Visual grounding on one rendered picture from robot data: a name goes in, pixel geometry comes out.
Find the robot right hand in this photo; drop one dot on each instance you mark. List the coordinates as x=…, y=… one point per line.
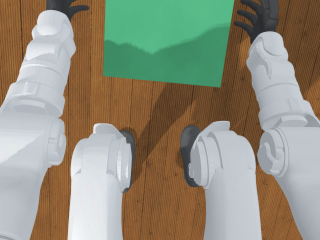
x=266, y=20

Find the left robot forearm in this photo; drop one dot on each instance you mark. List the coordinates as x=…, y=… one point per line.
x=43, y=75

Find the left robot upper arm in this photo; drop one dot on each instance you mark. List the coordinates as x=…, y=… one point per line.
x=30, y=143

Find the robot left hand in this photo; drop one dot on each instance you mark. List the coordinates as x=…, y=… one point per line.
x=63, y=6

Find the robot shin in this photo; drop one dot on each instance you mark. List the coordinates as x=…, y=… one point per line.
x=223, y=126
x=78, y=153

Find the right robot shin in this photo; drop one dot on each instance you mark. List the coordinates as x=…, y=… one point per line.
x=223, y=126

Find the carton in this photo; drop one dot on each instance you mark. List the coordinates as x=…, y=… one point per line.
x=173, y=41

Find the right robot upper arm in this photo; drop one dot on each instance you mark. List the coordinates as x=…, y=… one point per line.
x=292, y=156

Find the left robot shin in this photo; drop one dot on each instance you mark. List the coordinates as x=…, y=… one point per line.
x=78, y=153

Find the right robot forearm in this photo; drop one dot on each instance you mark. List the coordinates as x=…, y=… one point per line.
x=277, y=91

